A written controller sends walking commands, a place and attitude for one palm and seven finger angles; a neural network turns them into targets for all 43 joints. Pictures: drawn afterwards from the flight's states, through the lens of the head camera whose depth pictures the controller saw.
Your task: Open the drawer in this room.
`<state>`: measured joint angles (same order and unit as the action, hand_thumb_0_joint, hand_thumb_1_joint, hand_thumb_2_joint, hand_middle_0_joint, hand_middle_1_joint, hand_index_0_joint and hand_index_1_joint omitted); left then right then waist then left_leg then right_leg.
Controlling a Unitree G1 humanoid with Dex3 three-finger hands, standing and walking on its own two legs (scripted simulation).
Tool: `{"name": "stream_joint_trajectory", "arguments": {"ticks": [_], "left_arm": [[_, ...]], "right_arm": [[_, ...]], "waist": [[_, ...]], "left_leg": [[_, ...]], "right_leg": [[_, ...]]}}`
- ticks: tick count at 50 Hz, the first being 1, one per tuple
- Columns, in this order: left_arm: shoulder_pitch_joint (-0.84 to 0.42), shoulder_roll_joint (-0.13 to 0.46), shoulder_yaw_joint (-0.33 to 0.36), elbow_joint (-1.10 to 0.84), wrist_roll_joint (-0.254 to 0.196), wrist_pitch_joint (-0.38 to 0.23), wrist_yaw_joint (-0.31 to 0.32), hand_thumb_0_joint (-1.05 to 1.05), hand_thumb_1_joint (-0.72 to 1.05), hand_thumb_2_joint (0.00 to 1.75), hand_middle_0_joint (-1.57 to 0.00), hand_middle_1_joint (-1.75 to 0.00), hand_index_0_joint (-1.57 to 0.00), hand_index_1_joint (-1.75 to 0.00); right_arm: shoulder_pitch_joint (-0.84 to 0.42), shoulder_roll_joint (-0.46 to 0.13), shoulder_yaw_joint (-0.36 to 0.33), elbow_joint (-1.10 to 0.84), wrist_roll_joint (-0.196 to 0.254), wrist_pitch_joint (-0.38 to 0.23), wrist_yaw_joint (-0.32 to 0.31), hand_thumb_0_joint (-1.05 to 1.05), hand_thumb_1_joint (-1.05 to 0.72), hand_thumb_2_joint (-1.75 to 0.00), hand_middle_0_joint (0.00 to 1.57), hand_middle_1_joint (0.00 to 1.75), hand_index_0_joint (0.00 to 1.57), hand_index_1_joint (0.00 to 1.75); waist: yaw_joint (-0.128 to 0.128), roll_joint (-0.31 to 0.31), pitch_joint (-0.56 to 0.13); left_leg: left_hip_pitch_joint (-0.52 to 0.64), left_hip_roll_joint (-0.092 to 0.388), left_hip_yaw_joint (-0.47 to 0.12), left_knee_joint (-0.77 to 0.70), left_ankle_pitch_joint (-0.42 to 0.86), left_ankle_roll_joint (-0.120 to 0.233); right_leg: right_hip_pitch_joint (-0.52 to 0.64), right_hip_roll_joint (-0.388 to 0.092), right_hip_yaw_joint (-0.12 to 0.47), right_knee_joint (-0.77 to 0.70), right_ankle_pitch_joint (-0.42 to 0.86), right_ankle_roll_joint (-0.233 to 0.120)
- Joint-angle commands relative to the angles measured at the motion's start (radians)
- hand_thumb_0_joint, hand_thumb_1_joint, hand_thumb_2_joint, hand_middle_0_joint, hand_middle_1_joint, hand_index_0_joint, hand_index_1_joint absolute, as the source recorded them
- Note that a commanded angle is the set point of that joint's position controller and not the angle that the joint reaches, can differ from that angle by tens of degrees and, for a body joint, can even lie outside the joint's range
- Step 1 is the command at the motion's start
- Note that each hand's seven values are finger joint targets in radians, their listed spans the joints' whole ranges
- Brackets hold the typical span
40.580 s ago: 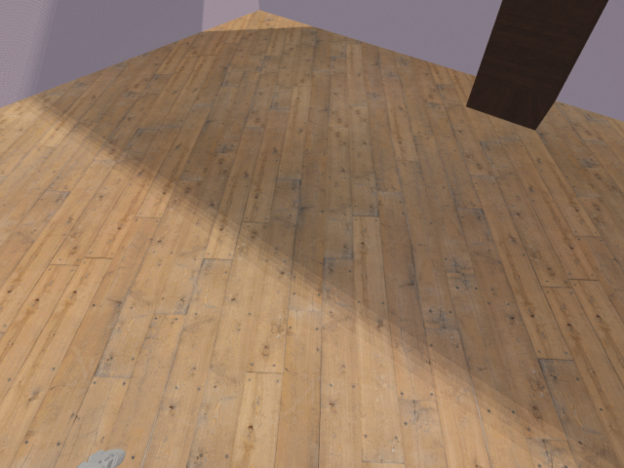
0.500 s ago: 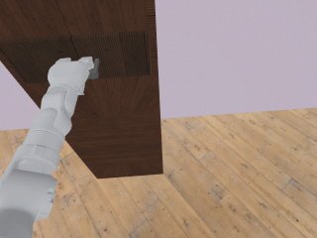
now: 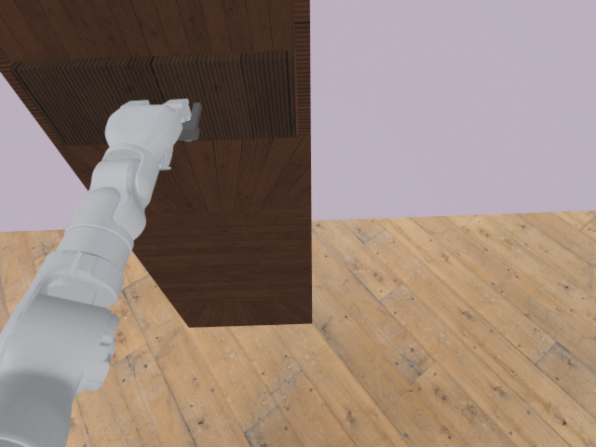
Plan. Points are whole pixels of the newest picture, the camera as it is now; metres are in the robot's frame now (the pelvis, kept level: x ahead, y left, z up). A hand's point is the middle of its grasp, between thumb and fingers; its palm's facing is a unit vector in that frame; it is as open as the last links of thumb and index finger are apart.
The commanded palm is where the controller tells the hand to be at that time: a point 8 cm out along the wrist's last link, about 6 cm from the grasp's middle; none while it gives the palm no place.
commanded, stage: pull the drawer open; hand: left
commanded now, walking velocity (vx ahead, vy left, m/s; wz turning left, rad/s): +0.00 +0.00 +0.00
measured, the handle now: (161, 121) +0.54 +0.20 +0.15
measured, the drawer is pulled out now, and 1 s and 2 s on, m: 0.01 0.05 0.11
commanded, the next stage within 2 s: none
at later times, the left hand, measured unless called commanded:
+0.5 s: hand (155, 174) +0.45 +0.19 +0.13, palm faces -0.01 -0.02 -1.00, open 5.4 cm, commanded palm +0.44 +0.20 +0.18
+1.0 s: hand (154, 183) +0.44 +0.19 +0.12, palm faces +0.04 -0.05 -1.00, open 5.6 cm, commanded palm +0.38 +0.19 +0.18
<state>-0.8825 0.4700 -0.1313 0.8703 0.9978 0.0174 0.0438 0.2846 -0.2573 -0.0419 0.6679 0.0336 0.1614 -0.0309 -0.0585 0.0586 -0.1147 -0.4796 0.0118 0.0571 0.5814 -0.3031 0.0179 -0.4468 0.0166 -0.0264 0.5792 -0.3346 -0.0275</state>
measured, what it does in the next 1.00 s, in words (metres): stands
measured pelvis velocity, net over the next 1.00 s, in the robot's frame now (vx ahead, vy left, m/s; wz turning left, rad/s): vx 0.00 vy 0.00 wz -0.03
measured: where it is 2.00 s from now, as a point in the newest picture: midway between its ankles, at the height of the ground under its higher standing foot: outside the picture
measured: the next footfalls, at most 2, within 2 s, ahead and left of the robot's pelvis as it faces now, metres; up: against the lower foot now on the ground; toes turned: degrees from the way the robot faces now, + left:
none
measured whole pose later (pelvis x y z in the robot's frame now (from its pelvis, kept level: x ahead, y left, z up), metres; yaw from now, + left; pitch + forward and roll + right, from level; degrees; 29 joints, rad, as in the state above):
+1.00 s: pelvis +0.00 +0.00 +0.00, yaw -2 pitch +9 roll +0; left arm -0.56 0.47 -0.10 0.48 0.95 0.11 0.03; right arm 0.29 -0.27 -0.04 0.66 0.05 0.19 -0.01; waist -0.04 0.08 -0.10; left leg -0.38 0.01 0.08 0.53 -0.30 0.02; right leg -0.37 0.02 0.01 0.54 -0.32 -0.02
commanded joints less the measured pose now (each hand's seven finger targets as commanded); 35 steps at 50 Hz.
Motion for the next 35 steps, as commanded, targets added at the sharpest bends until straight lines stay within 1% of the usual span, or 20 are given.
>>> {"name": "stream_joint_trajectory", "arguments": {"ticks": [1,2,4,5,6,8,9,11,14,16,17,18,19,20,21,23,26,28,30,35], "left_arm": [[-0.406,0.208,0.086,-0.259,-0.002,-0.011,0.041,0.00,0.90,0.90,-0.40,-1.35,-0.40,-1.35],[-0.357,0.198,0.084,-0.266,-0.008,-0.002,0.041,0.00,0.90,0.90,-0.40,-1.35,-0.40,-1.35],[-0.313,0.213,0.097,-0.286,-0.011,0.012,0.039,0.00,0.90,0.90,-0.40,-1.35,-0.40,-1.35],[-0.277,0.201,0.088,-0.323,-0.015,0.019,0.035,0.00,0.90,0.90,-0.40,-1.35,-0.40,-1.35],[-0.240,0.198,0.093,-0.346,-0.023,0.025,0.031,0.00,0.90,0.90,-0.40,-1.35,-0.40,-1.35],[-0.134,0.235,0.130,-0.428,-0.033,0.039,0.025,0.00,0.90,0.90,-0.40,-1.35,-0.40,-1.35],[-0.087,0.210,0.111,-0.456,-0.041,0.051,0.018,0.00,0.90,0.90,-0.40,-1.35,-0.40,-1.35],[0.004,0.237,0.142,-0.542,-0.058,0.068,0.007,0.00,0.90,0.90,-0.40,-1.35,-0.40,-1.35],[0.107,0.201,0.118,-0.687,-0.077,0.098,-0.005,0.00,0.90,0.90,-0.40,-1.35,-0.40,-1.35],[-0.159,0.210,0.076,-0.584,-0.057,0.119,-0.004,0.00,0.90,0.90,-0.40,-1.35,-0.40,-1.35],[-0.262,0.239,0.084,-0.516,-0.045,0.126,0.001,0.00,0.90,0.90,-0.40,-1.35,-0.40,-1.35],[-0.236,0.268,0.117,-0.462,-0.029,0.131,0.003,0.00,0.90,0.90,-0.40,-1.35,-0.40,-1.35],[-0.251,0.254,0.100,-0.452,-0.020,0.132,0.001,0.00,0.90,0.90,-0.40,-1.35,-0.40,-1.35],[-0.288,0.245,0.090,-0.453,-0.018,0.124,-0.002,0.00,0.90,0.90,-0.40,-1.35,-0.40,-1.35],[-0.304,0.241,0.084,-0.441,-0.021,0.118,-0.006,0.00,0.90,0.90,-0.40,-1.35,-0.40,-1.35],[-0.327,0.189,0.053,-0.408,-0.031,0.100,-0.015,0.00,0.90,0.90,-0.40,-1.35,-0.40,-1.35],[-0.337,0.221,0.081,-0.358,-0.033,0.068,-0.026,0.00,0.90,0.90,-0.40,-1.35,-0.40,-1.35],[-0.341,0.195,0.062,-0.320,-0.030,0.047,-0.027,0.00,0.90,0.90,-0.40,-1.35,-0.40,-1.35],[-0.349,0.209,0.075,-0.295,-0.023,0.028,-0.022,0.00,0.90,0.90,-0.40,-1.35,-0.40,-1.35],[-0.409,0.213,0.077,-0.305,-0.011,-0.009,0.005,0.00,0.90,0.90,-0.40,-1.35,-0.40,-1.35]], "right_arm": [[0.029,-0.140,-0.049,-0.101,-0.001,-0.025,-0.003,0.00,-0.90,-0.90,0.20,0.30,0.20,0.30],[0.023,-0.134,-0.049,-0.110,0.002,-0.025,0.000,0.00,-0.90,-0.90,0.20,0.30,0.20,0.30],[0.013,-0.140,-0.049,-0.113,0.006,-0.023,0.001,0.00,-0.90,-0.90,0.20,0.30,0.20,0.30],[0.002,-0.139,-0.048,-0.123,0.008,-0.023,0.004,0.00,-0.90,-0.90,0.20,0.30,0.20,0.30],[-0.006,-0.142,-0.050,-0.128,0.008,-0.023,0.006,0.00,-0.90,-0.90,0.20,0.30,0.20,0.30],[-0.028,-0.143,-0.047,-0.147,0.012,-0.021,0.012,0.00,-0.90,-0.90,0.20,0.30,0.20,0.30],[-0.043,-0.141,-0.044,-0.157,0.013,-0.021,0.016,0.00,-0.90,-0.90,0.20,0.30,0.20,0.30],[-0.072,-0.146,-0.043,-0.172,0.018,-0.021,0.022,0.00,-0.90,-0.90,0.20,0.30,0.20,0.30],[-0.111,-0.138,-0.038,-0.190,0.021,-0.025,0.032,0.00,-0.90,-0.90,0.20,0.30,0.20,0.30],[-0.089,-0.154,-0.035,-0.130,0.025,-0.025,0.013,0.00,-0.90,-0.90,0.20,0.30,0.20,0.30],[-0.076,-0.154,-0.033,-0.106,0.030,-0.028,0.003,0.00,-0.90,-0.90,0.20,0.30,0.20,0.30],[-0.066,-0.151,-0.034,-0.096,0.025,-0.029,-0.005,0.00,-0.90,-0.90,0.20,0.30,0.20,0.30],[-0.068,-0.147,-0.029,-0.097,0.022,-0.031,-0.010,0.00,-0.90,-0.90,0.20,0.30,0.20,0.30],[-0.066,-0.142,-0.028,-0.093,0.022,-0.030,-0.013,0.00,-0.90,-0.90,0.20,0.30,0.20,0.30],[-0.066,-0.142,-0.028,-0.089,0.019,-0.028,-0.015,0.00,-0.90,-0.90,0.20,0.30,0.20,0.30],[-0.065,-0.133,-0.026,-0.087,0.017,-0.027,-0.015,0.00,-0.90,-0.90,0.20,0.30,0.20,0.30],[-0.074,-0.135,-0.023,-0.096,0.012,-0.022,-0.023,0.00,-0.90,-0.90,0.20,0.30,0.20,0.30],[-0.078,-0.125,-0.017,-0.104,0.012,-0.021,-0.026,0.00,-0.90,-0.90,0.20,0.30,0.20,0.30],[-0.074,-0.125,-0.017,-0.108,0.011,-0.021,-0.027,0.00,-0.90,-0.90,0.20,0.30,0.20,0.30],[-0.054,-0.120,-0.025,-0.108,0.006,-0.026,-0.025,0.00,-0.90,-0.90,0.20,0.30,0.20,0.30]], "waist": [[0.007,-0.053,-0.419],[0.022,-0.041,-0.417],[0.026,-0.063,-0.396],[0.035,-0.041,-0.398],[0.038,-0.067,-0.408],[0.066,-0.044,-0.412],[0.068,-0.057,-0.402],[0.082,-0.069,-0.408],[0.087,-0.051,-0.386],[0.013,-0.087,-0.291],[-0.002,-0.080,-0.259],[0.018,-0.074,-0.289],[0.024,-0.063,-0.320],[0.021,-0.038,-0.340],[0.018,-0.049,-0.360],[0.013,-0.048,-0.337],[0.018,-0.093,-0.340],[0.018,-0.087,-0.308],[0.021,-0.082,-0.309],[0.013,-0.051,-0.349]], "left_leg": [[0.252,-0.029,-0.023,0.008,0.514,0.038],[0.249,-0.029,-0.018,0.002,0.510,0.039],[0.246,-0.026,-0.017,-0.006,0.506,0.040],[0.252,-0.027,-0.016,-0.010,0.509,0.038],[0.259,-0.024,-0.016,-0.012,0.531,0.041],[0.267,-0.022,-0.019,-0.018,0.584,0.041],[0.270,-0.023,-0.018,-0.021,0.596,0.042],[0.280,-0.019,-0.017,-0.028,0.638,0.042],[0.328,-0.014,-0.023,-0.033,0.707,0.042],[0.310,-0.013,-0.023,-0.032,0.590,0.038],[0.294,-0.018,-0.022,-0.037,0.518,0.036],[0.294,-0.025,-0.019,-0.036,0.514,0.036],[0.299,-0.032,-0.015,-0.032,0.534,0.036],[0.312,-0.032,-0.017,-0.026,0.560,0.033],[0.322,-0.033,-0.019,-0.018,0.574,0.034],[0.327,-0.031,-0.026,-0.013,0.586,0.033],[0.292,-0.039,-0.019,-0.010,0.535,0.035],[0.263,-0.041,-0.017,-0.013,0.485,0.034],[0.253,-0.040,-0.019,-0.011,0.464,0.032],[0.255,-0.041,-0.018,0.004,0.466,0.033]], "right_leg": [[0.184,0.021,0.022,-0.030,0.508,-0.003],[0.194,0.021,0.023,-0.033,0.507,-0.002],[0.201,0.022,0.022,-0.038,0.509,-0.001],[0.205,0.023,0.021,-0.039,0.505,-0.003],[0.228,0.021,0.021,-0.045,0.524,-0.004],[0.261,0.020,0.024,-0.038,0.560,-0.003],[0.271,0.019,0.023,-0.040,0.578,-0.001],[0.311,0.016,0.027,-0.048,0.615,0.001],[0.303,0.017,0.024,-0.049,0.638,0.008],[0.202,0.027,0.015,-0.072,0.541,0.006],[0.168,0.031,0.016,-0.082,0.495,0.005],[0.190,0.031,0.016,-0.073,0.492,-0.001],[0.208,0.026,0.018,-0.067,0.521,-0.003],[0.208,0.023,0.016,-0.060,0.537,-0.005],[0.214,0.021,0.021,-0.061,0.549,-0.004],[0.185,0.019,0.013,-0.053,0.548,-0.003],[0.215,0.010,0.021,-0.054,0.555,0.001],[0.196,0.007,0.018,-0.050,0.527,0.002],[0.186,0.006,0.019,-0.046,0.502,0.000],[0.176,0.007,0.026,-0.036,0.506,-0.001]]}}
